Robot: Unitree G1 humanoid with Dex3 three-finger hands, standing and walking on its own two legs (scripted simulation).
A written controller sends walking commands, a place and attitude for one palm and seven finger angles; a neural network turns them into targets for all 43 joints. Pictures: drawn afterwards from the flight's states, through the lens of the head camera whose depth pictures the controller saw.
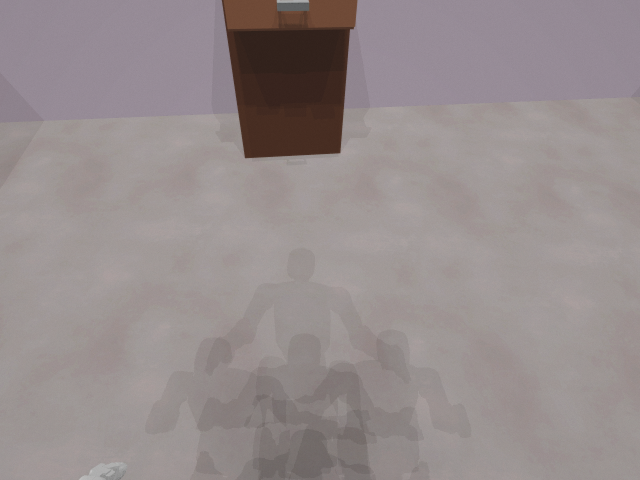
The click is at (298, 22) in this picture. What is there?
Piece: drawer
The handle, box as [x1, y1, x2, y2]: [277, 0, 308, 10]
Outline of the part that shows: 277,0 277,10 308,10 308,0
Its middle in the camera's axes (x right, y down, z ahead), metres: -0.10 -0.79 +1.30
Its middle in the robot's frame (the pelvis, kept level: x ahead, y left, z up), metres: +1.51 +0.18 +0.03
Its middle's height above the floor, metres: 0.80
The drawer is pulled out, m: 0.21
